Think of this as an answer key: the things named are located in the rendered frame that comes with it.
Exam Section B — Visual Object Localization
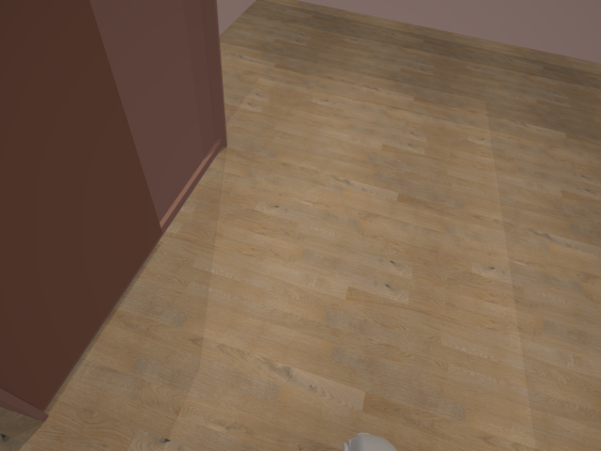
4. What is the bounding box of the wardrobe door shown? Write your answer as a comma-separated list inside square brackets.
[0, 0, 162, 410]
[90, 0, 218, 221]

